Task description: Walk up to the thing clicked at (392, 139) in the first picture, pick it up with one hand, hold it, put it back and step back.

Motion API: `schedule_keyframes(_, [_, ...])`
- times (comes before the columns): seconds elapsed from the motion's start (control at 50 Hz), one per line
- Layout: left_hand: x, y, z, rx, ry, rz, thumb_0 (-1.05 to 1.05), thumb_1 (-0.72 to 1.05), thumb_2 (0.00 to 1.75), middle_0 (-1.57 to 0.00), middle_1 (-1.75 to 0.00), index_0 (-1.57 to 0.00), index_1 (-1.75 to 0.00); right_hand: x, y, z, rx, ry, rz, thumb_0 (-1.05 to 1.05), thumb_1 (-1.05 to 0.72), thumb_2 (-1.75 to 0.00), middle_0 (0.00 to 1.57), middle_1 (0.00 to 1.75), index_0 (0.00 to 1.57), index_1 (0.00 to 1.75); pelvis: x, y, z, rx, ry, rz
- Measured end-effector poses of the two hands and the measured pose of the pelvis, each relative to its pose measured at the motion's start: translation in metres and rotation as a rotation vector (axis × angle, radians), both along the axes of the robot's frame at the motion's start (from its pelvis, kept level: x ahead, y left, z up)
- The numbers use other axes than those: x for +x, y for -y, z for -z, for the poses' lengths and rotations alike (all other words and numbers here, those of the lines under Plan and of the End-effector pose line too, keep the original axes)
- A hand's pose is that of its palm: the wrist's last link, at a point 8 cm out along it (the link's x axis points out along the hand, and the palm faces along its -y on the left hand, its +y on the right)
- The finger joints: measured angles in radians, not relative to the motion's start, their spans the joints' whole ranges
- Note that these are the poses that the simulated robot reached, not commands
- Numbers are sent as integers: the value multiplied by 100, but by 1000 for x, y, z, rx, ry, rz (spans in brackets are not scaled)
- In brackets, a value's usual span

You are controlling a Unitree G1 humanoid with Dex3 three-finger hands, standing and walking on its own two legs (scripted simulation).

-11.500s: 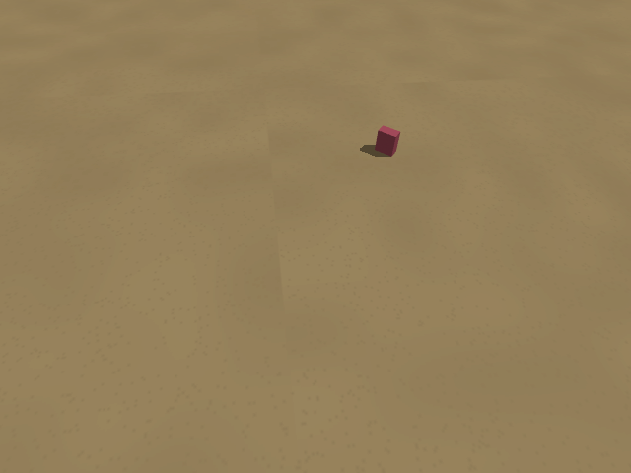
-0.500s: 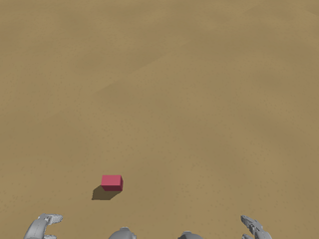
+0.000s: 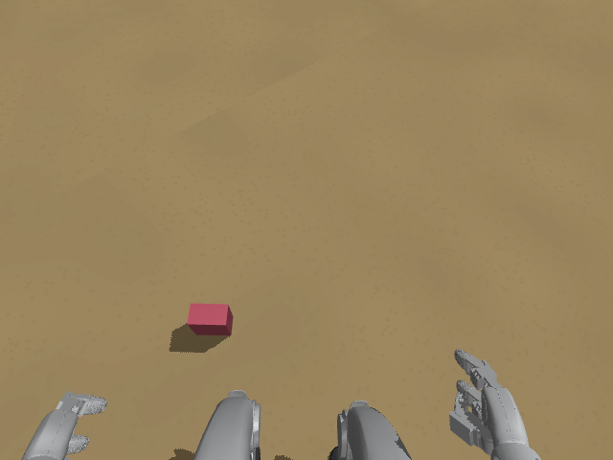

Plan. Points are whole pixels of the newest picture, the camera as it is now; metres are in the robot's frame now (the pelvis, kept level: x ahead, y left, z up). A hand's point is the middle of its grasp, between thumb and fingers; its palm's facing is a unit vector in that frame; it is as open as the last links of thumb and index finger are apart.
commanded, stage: rise first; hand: left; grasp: from above
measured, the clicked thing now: (211, 320) +0.44 +0.23 -0.60
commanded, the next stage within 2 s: approach in 1.84 s
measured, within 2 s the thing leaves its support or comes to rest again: neither
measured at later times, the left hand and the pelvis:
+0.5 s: hand (142, 376) +0.26 +0.29 -0.33, palm faces -0.48 -0.42 -0.77, open 14.1 cm; pelvis -0.07 -0.01 -0.19, yaw -3 degrees
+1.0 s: hand (160, 347) +0.33 +0.30 -0.42, palm faces -0.49 -0.14 -0.86, open 13.9 cm; pelvis -0.09 +0.00 -0.29, yaw -6 degrees
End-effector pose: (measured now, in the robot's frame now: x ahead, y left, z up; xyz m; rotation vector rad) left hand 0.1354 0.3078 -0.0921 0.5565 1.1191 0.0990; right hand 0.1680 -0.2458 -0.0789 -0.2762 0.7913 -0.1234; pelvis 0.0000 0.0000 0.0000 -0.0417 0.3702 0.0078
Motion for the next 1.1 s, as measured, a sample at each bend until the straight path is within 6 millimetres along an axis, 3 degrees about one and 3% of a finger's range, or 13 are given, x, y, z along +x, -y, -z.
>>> schedule_keyframes(0.14, [22,-5,41,72,35,141,0,-54,97,-11,-106,-10,-106,-3,7,44,-5,-13,-34,1,-91,-90,20,30,21,30,-13,2,40,0,-75,4])
schedule_keyframes(0.32, [82,-6,117,208,137,415,0,-54,98,-10,-106,-10,-107,-22,21,137,-14,-87,-48,1,-91,-90,20,30,21,30,-40,5,118,0,-180,19])
schedule_keyframes(0.46, [122,-5,169,321,188,574,0,-55,100,-10,-105,-9,-106,-62,28,214,-5,-213,-32,1,-91,-90,20,30,21,30,-62,7,177,-8,-222,34])
schedule_keyframes(0.58, [145,-4,205,391,207,674,0,-53,101,-10,-105,-9,-105,-111,30,262,4,-340,10,1,-91,-90,20,30,20,30,-77,8,216,-18,-229,46])
schedule_keyframes(0.7, [162,-1,231,435,229,762,0,-52,100,-9,-105,-9,-105,-156,32,288,-7,-442,54,1,-91,-90,20,30,21,30,-88,6,244,-29,-217,54])
schedule_keyframes(0.82, [180,0,251,468,258,831,0,-51,100,-9,-104,-9,-104,-185,36,300,-33,-513,83,1,-91,-90,20,30,21,30,-93,4,264,-43,-210,61])
schedule_keyframes(0.94, [195,0,268,504,273,879,0,-50,100,-10,-102,-10,-102,-196,38,308,-57,-558,92,1,-90,-90,20,30,21,30,-93,2,280,-55,-210,66])
schedule_keyframes(1.1, [208,3,287,534,277,928,0,-49,99,-10,-99,-10,-99,-190,38,320,-67,-580,80,0,-90,-90,20,30,21,30,-90,0,293,-62,-212,70])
